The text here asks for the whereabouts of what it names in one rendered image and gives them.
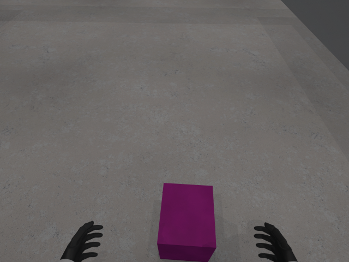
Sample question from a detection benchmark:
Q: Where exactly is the carton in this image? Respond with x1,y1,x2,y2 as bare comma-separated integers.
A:
157,183,216,262

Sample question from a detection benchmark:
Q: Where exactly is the robot left hand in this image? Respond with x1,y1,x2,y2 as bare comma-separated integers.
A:
60,221,103,262

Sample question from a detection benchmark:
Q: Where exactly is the robot right hand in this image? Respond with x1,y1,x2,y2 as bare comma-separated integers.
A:
254,222,297,262

